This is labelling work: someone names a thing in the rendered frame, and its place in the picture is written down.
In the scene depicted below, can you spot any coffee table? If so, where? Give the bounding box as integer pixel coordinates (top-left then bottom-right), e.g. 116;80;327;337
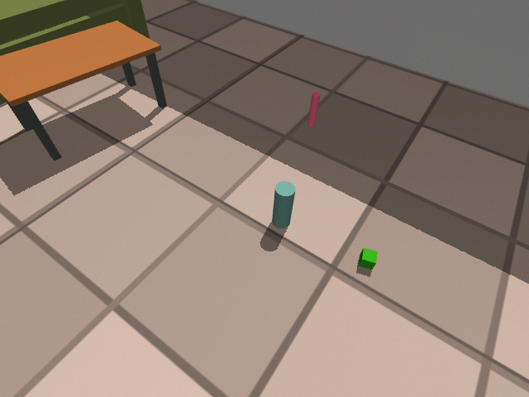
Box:
0;21;167;161

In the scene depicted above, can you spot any sofa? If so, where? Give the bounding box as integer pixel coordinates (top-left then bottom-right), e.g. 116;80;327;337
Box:
0;0;150;104

